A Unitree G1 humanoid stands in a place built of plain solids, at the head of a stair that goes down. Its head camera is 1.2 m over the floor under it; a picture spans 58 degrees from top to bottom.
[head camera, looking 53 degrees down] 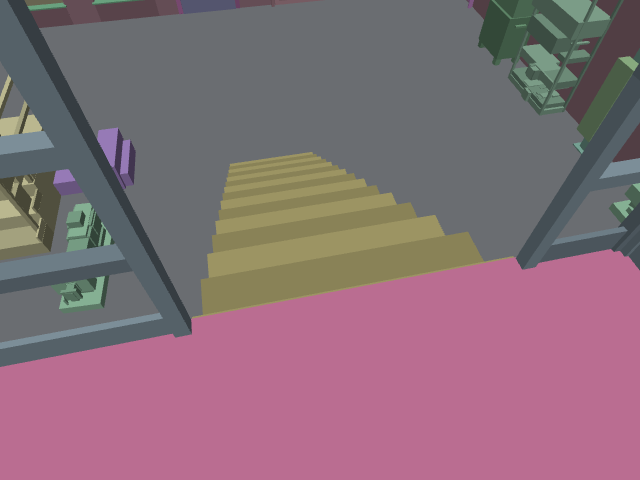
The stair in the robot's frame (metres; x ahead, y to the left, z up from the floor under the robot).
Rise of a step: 0.19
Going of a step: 0.25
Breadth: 1.07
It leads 12 degrees to the left of straight ahead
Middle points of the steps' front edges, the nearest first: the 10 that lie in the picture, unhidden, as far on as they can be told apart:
0.72 -0.13 0.00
0.97 -0.08 -0.18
1.22 -0.02 -0.37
1.47 0.03 -0.55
1.72 0.09 -0.74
1.96 0.14 -0.93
2.21 0.19 -1.11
2.46 0.25 -1.30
2.71 0.30 -1.49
2.96 0.35 -1.67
